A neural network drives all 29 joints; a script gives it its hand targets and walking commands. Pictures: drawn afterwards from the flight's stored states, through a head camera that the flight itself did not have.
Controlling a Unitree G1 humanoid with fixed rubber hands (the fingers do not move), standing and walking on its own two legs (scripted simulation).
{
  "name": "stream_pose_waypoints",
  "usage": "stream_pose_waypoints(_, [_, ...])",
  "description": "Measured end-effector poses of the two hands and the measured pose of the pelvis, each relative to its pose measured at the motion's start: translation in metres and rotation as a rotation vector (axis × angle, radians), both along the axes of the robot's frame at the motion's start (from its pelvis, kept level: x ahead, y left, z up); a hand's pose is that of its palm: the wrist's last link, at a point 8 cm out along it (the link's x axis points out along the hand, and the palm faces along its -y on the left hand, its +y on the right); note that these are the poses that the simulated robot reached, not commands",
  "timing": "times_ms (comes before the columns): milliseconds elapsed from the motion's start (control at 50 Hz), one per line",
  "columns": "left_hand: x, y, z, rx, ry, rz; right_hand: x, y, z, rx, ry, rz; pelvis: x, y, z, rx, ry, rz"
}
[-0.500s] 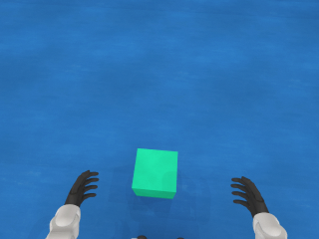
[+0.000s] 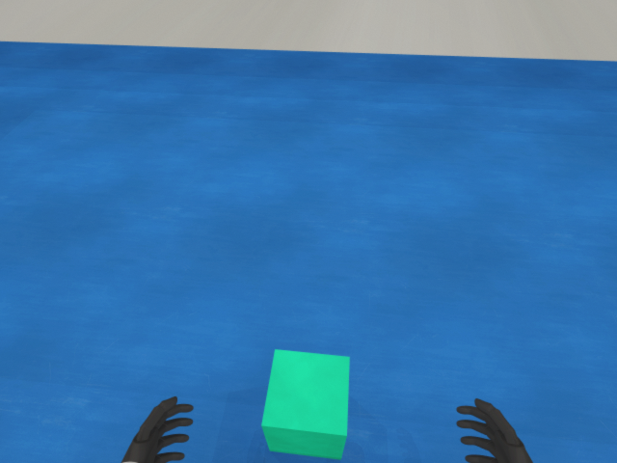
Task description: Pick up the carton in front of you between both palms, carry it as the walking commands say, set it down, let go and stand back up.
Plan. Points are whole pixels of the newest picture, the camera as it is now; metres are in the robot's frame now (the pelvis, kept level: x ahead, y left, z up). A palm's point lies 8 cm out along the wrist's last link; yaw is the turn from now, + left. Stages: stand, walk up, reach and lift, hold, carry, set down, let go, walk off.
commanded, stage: let go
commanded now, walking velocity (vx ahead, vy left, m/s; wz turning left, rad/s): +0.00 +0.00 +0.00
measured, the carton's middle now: (308, 405) +0.42 +0.03 -0.65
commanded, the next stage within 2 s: stand in 0.12 s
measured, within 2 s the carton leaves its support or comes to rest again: neither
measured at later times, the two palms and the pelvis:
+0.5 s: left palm out of the picture +0.14 +0.30 -0.09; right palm out of the picture +0.15 -0.28 -0.08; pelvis +0.02 +0.01 +0.00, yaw +0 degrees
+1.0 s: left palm out of the picture +0.13 +0.30 -0.09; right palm out of the picture +0.12 -0.29 -0.09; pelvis +0.01 +0.01 +0.00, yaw -1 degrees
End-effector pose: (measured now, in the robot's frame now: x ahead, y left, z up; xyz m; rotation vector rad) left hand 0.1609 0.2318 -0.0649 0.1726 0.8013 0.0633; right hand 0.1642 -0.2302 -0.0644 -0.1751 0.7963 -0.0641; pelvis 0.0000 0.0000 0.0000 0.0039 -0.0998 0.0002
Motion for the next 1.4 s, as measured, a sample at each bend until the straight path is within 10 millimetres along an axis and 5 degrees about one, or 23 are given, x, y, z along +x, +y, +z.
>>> stream_pose_waypoints(140, [-0.004, 0.004, -0.006, 0.025, -0.004, 0.007, -0.001, -0.006, 0.002, -0.05, 0.009, -0.028, 0.0, 0.001, -0.002, -0.001, 0.007, -0.009])
stream_pose_waypoints(420, [-0.019, 0.063, -0.02, 0.196, 0.104, 0.054, -0.013, -0.05, -0.017, -0.203, 0.097, -0.054, 0.014, 0.006, -0.004, -0.007, 0.099, -0.009])
stream_pose_waypoints(780, [-0.02, 0.066, -0.027, 0.199, 0.158, 0.051, -0.021, -0.053, -0.025, -0.212, 0.163, -0.068, 0.02, 0.009, -0.001, -0.004, 0.086, -0.01])
stream_pose_waypoints(1400, [-0.066, 0.078, -0.031, 0.215, 0.271, 0.073, -0.07, -0.068, -0.03, -0.221, 0.275, -0.093, -0.002, 0.008, 0.006, -0.004, 0.063, -0.012])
